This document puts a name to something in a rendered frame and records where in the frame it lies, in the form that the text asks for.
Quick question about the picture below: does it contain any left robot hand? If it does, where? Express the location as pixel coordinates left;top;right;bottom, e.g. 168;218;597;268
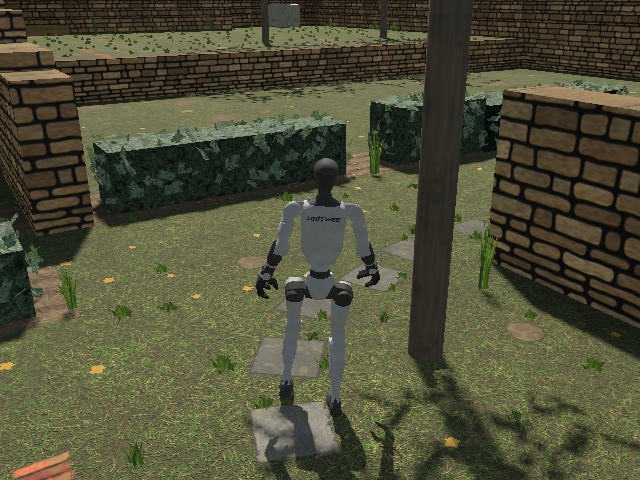
255;275;278;299

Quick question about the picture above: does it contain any left robot foot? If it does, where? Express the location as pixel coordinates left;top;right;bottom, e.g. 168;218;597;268
279;378;294;398

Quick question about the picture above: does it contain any right robot hand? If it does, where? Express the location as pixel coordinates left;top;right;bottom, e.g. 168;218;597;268
357;269;380;287

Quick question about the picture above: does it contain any robot right upper arm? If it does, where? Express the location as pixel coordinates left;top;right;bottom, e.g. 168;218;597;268
345;203;371;257

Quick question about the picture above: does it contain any robot left upper arm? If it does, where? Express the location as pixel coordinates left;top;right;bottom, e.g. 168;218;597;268
273;201;304;256

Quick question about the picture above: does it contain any right robot forearm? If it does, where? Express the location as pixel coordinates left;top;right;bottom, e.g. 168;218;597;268
361;242;378;274

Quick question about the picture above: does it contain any robot torso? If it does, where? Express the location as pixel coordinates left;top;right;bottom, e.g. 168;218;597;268
300;196;347;300

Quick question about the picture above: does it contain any left robot forearm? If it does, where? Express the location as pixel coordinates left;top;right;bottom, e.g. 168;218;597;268
259;240;282;280

